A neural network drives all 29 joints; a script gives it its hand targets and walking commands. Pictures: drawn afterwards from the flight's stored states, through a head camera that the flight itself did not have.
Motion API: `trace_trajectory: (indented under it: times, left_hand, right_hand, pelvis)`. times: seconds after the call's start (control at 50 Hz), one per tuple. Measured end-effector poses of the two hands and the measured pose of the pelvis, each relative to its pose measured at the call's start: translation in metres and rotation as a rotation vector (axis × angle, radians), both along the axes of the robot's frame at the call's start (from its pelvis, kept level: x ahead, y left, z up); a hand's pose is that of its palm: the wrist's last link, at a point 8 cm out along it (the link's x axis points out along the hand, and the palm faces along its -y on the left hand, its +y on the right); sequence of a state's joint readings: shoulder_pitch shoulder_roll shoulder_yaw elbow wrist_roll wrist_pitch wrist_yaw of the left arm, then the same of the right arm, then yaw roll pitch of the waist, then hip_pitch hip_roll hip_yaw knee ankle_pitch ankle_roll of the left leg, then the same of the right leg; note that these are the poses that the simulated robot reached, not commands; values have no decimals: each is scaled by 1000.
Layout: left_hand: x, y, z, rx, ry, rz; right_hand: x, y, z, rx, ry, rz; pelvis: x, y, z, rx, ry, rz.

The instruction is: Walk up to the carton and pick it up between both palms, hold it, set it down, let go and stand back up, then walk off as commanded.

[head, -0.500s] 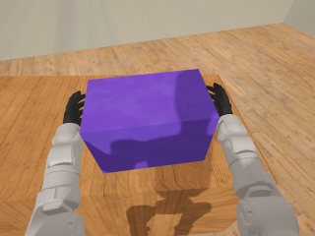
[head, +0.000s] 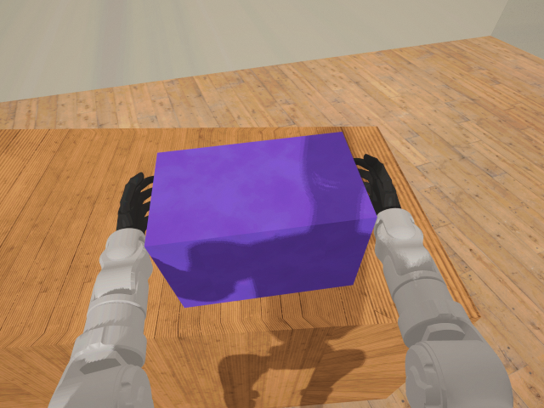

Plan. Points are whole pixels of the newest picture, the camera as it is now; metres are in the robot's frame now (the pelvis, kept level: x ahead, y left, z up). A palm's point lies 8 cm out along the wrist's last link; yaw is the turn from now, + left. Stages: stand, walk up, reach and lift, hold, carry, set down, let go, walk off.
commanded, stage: set down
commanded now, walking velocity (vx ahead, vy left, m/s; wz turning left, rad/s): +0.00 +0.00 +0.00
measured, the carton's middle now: (260, 222) +0.41 +0.02 +0.06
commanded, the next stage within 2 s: none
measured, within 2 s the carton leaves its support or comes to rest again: neither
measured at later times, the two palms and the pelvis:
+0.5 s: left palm (146, 228) +0.40 +0.21 +0.05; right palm (376, 207) +0.43 -0.17 +0.08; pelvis +0.02 +0.00 +0.00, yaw +0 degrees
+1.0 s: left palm (149, 239) +0.39 +0.20 +0.03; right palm (377, 214) +0.43 -0.17 +0.07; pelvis +0.02 +0.00 +0.00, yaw +0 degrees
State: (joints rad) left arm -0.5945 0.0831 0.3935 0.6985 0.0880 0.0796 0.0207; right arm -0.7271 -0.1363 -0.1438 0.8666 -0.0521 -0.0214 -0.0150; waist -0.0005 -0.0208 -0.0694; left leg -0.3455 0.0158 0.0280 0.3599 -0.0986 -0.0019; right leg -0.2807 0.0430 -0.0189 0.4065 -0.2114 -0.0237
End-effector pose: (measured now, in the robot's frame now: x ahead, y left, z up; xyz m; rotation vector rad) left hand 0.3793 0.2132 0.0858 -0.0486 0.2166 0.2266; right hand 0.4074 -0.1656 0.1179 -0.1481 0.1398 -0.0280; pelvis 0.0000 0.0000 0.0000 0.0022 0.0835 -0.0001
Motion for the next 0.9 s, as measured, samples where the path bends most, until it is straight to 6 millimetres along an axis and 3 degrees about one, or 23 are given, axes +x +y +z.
trace_trajectory:
  times: [0.14,0.36,0.52,0.9]
  left_hand:
    - [10,-4,-15,-8,43,-3]
    - [24,-6,-19,3,9,1]
    - [24,-5,-36,-8,43,3]
    - [15,-8,-52,-18,47,9]
  right_hand:
    - [9,-4,-16,4,44,-5]
    - [25,-6,-19,8,9,1]
    - [27,-5,-35,6,44,2]
    - [20,-7,-45,-30,47,9]
  pelvis:
    - [9,-2,0,3,12,0]
    - [21,-5,0,6,30,1]
    - [23,-5,0,7,31,0]
    - [22,-5,0,7,31,-1]
